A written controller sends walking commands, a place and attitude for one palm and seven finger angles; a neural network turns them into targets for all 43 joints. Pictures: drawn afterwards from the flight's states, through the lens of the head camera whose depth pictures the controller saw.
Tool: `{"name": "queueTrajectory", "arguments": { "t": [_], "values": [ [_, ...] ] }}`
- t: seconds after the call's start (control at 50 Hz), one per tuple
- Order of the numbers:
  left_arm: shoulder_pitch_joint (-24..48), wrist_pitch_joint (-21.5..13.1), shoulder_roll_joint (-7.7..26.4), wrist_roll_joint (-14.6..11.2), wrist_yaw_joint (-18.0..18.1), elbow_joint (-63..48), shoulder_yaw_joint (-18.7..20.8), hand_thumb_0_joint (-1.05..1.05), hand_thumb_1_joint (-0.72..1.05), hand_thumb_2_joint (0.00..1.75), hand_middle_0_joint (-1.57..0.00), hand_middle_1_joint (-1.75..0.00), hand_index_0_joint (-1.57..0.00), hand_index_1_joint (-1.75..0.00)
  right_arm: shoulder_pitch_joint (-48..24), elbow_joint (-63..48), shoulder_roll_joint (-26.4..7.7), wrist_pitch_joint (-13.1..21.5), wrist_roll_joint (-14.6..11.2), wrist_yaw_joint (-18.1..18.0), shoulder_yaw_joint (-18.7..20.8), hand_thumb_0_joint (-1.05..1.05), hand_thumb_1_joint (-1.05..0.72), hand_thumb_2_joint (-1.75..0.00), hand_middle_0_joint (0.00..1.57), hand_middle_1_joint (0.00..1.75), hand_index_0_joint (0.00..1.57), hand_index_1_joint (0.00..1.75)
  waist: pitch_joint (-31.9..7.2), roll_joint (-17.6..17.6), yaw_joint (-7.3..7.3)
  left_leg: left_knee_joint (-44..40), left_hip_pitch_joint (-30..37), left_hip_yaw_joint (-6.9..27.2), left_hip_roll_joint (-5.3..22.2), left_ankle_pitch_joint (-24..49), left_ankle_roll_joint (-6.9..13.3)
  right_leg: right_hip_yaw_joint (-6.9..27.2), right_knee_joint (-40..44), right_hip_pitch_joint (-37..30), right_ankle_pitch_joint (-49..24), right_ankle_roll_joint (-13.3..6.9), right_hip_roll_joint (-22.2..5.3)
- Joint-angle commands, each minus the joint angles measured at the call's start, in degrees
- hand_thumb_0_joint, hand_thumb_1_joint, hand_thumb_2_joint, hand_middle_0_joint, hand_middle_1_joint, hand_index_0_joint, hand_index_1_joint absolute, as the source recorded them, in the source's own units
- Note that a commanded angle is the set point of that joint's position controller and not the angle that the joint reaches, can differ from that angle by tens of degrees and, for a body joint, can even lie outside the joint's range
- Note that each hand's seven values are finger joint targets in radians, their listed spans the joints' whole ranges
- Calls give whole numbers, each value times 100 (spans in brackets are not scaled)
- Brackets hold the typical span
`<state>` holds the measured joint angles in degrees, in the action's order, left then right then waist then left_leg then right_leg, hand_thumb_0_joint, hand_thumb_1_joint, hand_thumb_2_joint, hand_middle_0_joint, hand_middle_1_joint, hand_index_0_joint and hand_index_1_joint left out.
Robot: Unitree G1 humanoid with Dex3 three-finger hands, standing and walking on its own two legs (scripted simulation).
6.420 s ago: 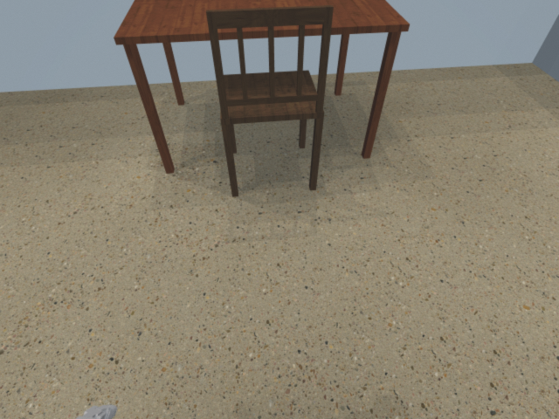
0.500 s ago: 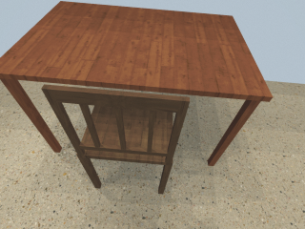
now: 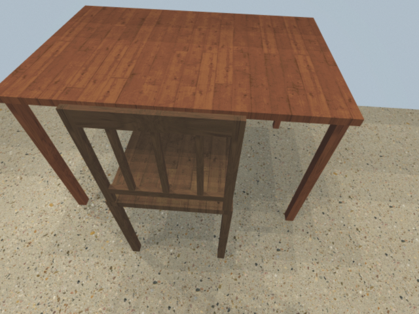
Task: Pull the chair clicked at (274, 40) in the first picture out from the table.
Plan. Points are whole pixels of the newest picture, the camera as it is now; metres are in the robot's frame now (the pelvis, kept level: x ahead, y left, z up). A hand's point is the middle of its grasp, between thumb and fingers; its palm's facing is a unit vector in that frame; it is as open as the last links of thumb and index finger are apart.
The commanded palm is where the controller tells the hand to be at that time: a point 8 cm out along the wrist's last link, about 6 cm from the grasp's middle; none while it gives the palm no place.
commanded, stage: come to a stop and stand still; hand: left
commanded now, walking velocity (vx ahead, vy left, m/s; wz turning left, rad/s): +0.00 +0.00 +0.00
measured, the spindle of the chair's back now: (161, 164) +0.50 +0.17 -0.08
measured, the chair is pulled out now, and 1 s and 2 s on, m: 0.00 0.00 0.00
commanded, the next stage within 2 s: look again from close up in 1.02 s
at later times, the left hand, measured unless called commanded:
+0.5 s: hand out of the picture +0.00 +0.20 -0.17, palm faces -0.01 -0.98 -0.19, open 7.4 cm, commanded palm none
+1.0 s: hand out of the picture -0.03 +0.22 -0.16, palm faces -0.01 -0.99 -0.16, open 7.4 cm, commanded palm none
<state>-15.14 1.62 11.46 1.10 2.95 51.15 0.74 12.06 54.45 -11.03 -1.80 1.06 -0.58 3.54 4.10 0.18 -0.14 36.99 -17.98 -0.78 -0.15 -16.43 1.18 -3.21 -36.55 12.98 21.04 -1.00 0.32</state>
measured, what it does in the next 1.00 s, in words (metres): shifts its weight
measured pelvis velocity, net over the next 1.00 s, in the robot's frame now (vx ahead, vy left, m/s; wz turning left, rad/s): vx -0.01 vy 0.06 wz -0.02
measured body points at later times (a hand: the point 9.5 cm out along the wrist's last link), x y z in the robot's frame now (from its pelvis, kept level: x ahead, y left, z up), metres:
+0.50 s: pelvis -0.01 +0.03 +0.01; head +0.00 +0.05 +0.46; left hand +0.00 +0.26 -0.15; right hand -0.01 -0.20 -0.14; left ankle +0.04 +0.11 -0.72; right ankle -0.01 -0.10 -0.72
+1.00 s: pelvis -0.01 +0.06 +0.02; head +0.00 +0.07 +0.47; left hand -0.03 +0.27 -0.15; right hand -0.01 -0.17 -0.14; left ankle +0.04 +0.11 -0.72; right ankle -0.01 -0.10 -0.72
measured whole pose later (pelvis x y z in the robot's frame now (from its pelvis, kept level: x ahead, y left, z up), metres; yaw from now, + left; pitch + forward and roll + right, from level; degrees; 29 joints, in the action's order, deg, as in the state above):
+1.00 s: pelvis -0.01 +0.06 +0.02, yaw -1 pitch -2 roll +0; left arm -19.4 -0.3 8.0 1.1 2.8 63.0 -0.7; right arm 14.5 65.0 -8.2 -0.3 0.3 -0.6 0.9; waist 2.5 -1.3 0.0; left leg 23.2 -13.2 -4.2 -4.3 -8.8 5.7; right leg 0.0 -24.6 9.7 13.3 3.2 -3.7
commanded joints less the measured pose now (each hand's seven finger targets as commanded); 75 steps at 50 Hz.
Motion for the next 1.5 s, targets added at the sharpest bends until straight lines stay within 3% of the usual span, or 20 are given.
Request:
{"name": "queueTrajectory", "arguments": {
  "t": [0.0,0.06,0.12,0.2,0.24,0.42,0.46,0.6,0.84,0.86,0.96,1.1,1.24,1.38,1.44,1.48],
  "values": [
    [-253,-157,638,-3,-1,-274,125,0,90,90,-20,-30,-20,-30,-97,-281,-571,193,15,-13,-24,0,-90,-90,20,30,20,30,-214,410,94,-1260,72,837,690,593,276,451,1050,133,-366,-6,-332],
    [-267,-208,660,5,-24,-163,101,0,90,90,-20,-30,-20,-30,-16,-179,-472,184,23,-3,-90,0,-90,-90,20,30,20,30,-172,11,73,-1215,-11,613,480,106,145,767,1472,64,-221,-92,-520],
    [-174,-230,649,-10,-35,-100,96,0,90,90,-20,-30,-20,-30,125,-43,-424,191,26,6,-101,0,-90,-90,20,30,20,30,-186,-46,-21,-1169,129,499,379,24,64,914,1655,303,32,-135,-637],
    [-225,-247,568,-2,-39,57,65,0,90,90,-20,-30,-20,-30,213,136,-413,225,11,4,-136,0,-90,-90,20,30,20,30,-199,-23,-20,-1375,203,566,455,70,81,778,1615,251,-171,-85,-578],
    [-263,-253,513,-1,-40,156,60,0,90,90,-20,-30,-20,-30,248,219,-420,239,2,-2,-148,0,-90,-90,20,30,20,30,-162,149,-17,-1508,190,618,504,93,97,693,1543,208,-351,-65,-544],
    [-540,-281,379,-4,-33,583,-5,0,90,90,-20,-30,-20,-30,364,558,-427,263,-46,-17,-181,0,-90,-90,20,30,20,30,-193,122,-1,-1750,384,660,567,168,131,581,1530,58,-670,9,-557],
    [-607,-276,356,3,-29,656,-17,0,90,90,-20,-30,-20,-30,372,610,-407,254,-57,-19,-182,0,-90,-90,20,30,20,30,-81,-31,12,-1825,350,669,575,65,145,565,1577,58,-633,20,-558],
    [-812,-277,251,13,-20,890,-43,0,90,90,-20,-30,-20,-30,415,761,-399,241,-62,-22,-170,0,-90,-90,20,30,20,30,-25,37,-2,-2045,365,727,584,-312,143,552,1580,97,-547,45,-570],
    [-977,-278,126,23,-3,1101,-42,0,90,90,-20,-30,-20,-30,494,887,-358,277,-73,-41,-175,0,-90,-90,20,30,20,30,-24,70,12,-2243,515,802,605,-163,150,470,1534,28,-762,90,-617],
    [-975,-270,147,29,-3,1103,-46,0,90,90,-20,-30,-20,-30,478,897,-351,266,-87,-41,-177,0,-90,-90,20,30,20,30,139,-48,27,-2282,420,794,606,-296,153,473,1578,61,-679,96,-600],
    [-1058,-246,115,39,-7,1123,-34,0,90,90,-20,-30,-20,-30,513,906,-368,246,-84,-45,-162,0,-90,-90,20,30,20,30,152,95,40,-2494,355,896,647,-683,145,396,1516,40,-577,118,-567],
    [-1070,-272,70,31,-3,1145,-36,0,90,90,-20,-30,-20,-30,558,917,-324,259,-78,-48,-165,0,-90,-90,20,30,20,30,78,-105,19,-2310,527,771,571,-215,134,498,1596,63,-791,90,-623],
    [-1076,-274,59,13,1,1180,-33,0,90,90,-20,-30,-20,-30,644,958,-291,278,-82,-60,-183,0,-90,-90,20,30,20,30,-31,-2,4,-2273,703,725,567,75,115,486,1562,29,-902,88,-634],
    [-1057,-265,35,16,3,1218,-34,0,90,90,-20,-30,-20,-30,669,1003,-247,276,-90,-71,-202,0,-90,-90,20,30,20,30,127,-54,10,-2286,644,704,547,83,109,495,1614,31,-883,89,-634],
    [-1071,-280,17,5,6,1235,-31,0,90,90,-20,-30,-20,-30,709,1017,-239,292,-87,-79,-199,0,-90,-90,20,30,20,30,-55,-49,-8,-2196,864,642,546,357,107,522,1602,19,-984,81,-649],
    [-1033,-280,12,7,6,1236,-32,0,90,90,-20,-30,-20,-30,712,1032,-202,290,-87,-82,-212,0,-90,-90,20,30,20,30,82,-61,-5,-2195,769,627,528,364,108,541,1651,29,-973,70,-652]
  ]
}}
